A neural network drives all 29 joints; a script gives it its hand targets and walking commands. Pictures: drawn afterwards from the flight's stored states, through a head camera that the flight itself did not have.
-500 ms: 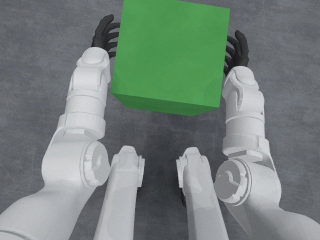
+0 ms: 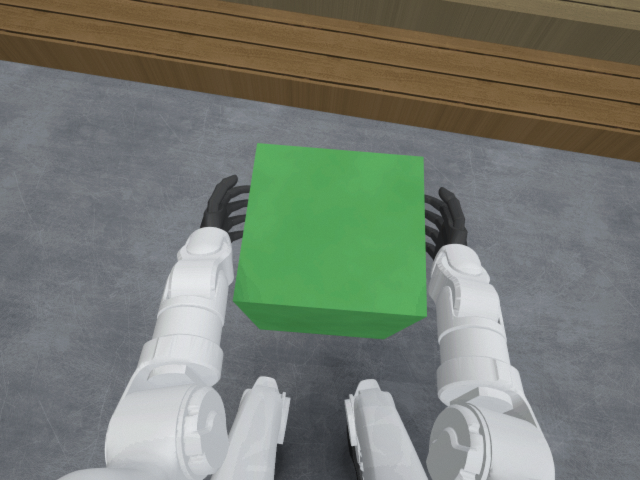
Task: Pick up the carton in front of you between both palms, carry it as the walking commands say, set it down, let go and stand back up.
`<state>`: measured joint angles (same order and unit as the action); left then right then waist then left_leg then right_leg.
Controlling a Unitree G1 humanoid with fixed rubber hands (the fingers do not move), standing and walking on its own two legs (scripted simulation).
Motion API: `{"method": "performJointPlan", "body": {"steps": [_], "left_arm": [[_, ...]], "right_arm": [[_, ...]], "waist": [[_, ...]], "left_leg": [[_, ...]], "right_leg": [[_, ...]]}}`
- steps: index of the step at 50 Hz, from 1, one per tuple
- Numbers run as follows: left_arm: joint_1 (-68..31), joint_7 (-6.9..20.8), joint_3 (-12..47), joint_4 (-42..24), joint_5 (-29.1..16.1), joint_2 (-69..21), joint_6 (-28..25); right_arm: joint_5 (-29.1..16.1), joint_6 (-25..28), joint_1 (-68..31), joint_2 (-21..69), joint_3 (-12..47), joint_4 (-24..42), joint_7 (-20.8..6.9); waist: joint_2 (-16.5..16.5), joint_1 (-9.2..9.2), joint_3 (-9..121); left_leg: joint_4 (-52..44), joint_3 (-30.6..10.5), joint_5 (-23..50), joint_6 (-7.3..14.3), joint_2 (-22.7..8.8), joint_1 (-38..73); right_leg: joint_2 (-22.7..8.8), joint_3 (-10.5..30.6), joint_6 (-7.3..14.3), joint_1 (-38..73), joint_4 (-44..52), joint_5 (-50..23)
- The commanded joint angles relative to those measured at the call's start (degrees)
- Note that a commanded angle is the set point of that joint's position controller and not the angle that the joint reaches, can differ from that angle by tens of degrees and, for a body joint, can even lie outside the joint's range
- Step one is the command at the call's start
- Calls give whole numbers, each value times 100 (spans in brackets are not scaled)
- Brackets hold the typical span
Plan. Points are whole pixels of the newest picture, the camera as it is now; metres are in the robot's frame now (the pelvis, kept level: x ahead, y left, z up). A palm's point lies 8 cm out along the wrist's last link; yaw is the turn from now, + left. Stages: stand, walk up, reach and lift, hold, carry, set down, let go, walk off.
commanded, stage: reach and lift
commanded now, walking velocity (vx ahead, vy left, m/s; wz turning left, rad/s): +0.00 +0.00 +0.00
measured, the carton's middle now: (329, 255) +0.42 -0.01 -0.11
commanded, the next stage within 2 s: hold in 1.68 s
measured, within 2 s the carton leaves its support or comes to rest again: neither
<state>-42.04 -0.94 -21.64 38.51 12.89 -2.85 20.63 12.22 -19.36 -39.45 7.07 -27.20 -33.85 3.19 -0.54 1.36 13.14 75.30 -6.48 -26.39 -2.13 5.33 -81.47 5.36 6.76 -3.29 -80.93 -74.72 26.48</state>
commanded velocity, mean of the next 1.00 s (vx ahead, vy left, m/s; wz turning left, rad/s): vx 0.00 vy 0.00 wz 0.00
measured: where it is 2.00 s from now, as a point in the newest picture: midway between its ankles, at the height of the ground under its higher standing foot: (312, 473)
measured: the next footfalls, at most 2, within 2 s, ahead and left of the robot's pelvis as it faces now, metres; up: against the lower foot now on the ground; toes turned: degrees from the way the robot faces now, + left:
none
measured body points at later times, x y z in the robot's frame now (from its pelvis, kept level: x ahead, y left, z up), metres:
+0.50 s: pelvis +0.05 -0.01 +0.12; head +0.09 +0.00 +0.57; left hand +0.38 +0.15 +0.10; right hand +0.38 -0.16 +0.11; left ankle +0.07 +0.13 -0.59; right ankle +0.07 -0.14 -0.59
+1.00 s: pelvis +0.04 -0.01 +0.15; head +0.02 -0.01 +0.59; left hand +0.35 +0.15 +0.16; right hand +0.36 -0.16 +0.17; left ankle +0.07 +0.13 -0.59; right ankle +0.07 -0.14 -0.59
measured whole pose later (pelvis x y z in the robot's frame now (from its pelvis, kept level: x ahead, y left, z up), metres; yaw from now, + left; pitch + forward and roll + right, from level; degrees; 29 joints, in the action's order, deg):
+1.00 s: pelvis +0.04 -0.01 +0.15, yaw +0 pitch -3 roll +0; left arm -18.2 0.7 -17.4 22.2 17.0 -9.5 35.5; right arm 17.5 -34.2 -19.2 9.8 -18.3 -22.6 -0.7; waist -0.1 0.0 0.1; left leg 26.2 -7.9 -12.5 -1.0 2.3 -10.2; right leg 2.5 8.2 -0.9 -10.2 -26.4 12.7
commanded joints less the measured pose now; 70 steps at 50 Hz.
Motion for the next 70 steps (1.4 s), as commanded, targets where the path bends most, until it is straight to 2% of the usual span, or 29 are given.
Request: {"method": "performJointPlan", "body": {"steps": [1,11,18,29,34,39,42,50,70], "left_arm": [[-2982,1283,3027,63,-845,-6192,-190],[-1860,1294,3376,-330,-850,-6219,-232],[-1062,1332,3571,-623,-857,-6171,-71],[-114,1376,4077,-1498,-1097,-6123,673],[80,1411,3941,-1745,-1050,-5999,1106],[-194,1483,3482,-1534,-853,-5887,1291],[-585,1536,3490,-1572,-871,-6003,1262],[-836,1551,3602,-1645,-897,-6072,1296],[-40,1450,3837,-2315,-1067,-5906,1545]], "right_arm": [[-765,-46,-3038,6038,3429,-574,-1477],[-725,-10,-1824,6046,3808,-337,-1476],[-701,-168,-1003,5998,4053,-107,-1507],[-930,-884,-32,5905,4496,693,-1605],[-856,-1306,210,5741,4344,878,-1646],[-668,-1472,-99,5624,3916,676,-1743],[-688,-1439,-505,5757,3966,737,-1792],[-732,-1458,-771,5795,4038,802,-1804],[-888,-1703,-6,5557,4264,1507,-1756]], "waist": [[182,-36,3841],[141,-61,3055],[75,-76,2327],[39,-121,1121],[31,-123,253],[46,-152,-433],[40,-153,-300],[38,-128,32],[62,-142,133]], "left_leg": [[-1305,575,1330,102,355,3068],[-2505,381,1845,141,244,4416],[-3442,274,2346,152,166,5465],[-4819,198,2897,128,42,7088],[-5299,264,2513,127,29,7367],[-5472,327,1597,167,1,7267],[-5406,335,1448,189,-16,7314],[-5395,328,1597,172,-17,7509],[-5615,294,2784,89,43,8032]], "right_leg": [[398,-685,159,2548,1215,-1272],[259,-408,217,4130,2456,-1840],[156,-272,223,5286,3398,-2371],[30,-216,208,6932,4755,-2938],[21,-229,228,7246,5259,-2541],[-13,-285,270,7117,5414,-1637],[-29,-309,285,7147,5365,-1463],[-21,-322,278,7339,5354,-1613],[67,-300,210,7848,5544,-2774]]}}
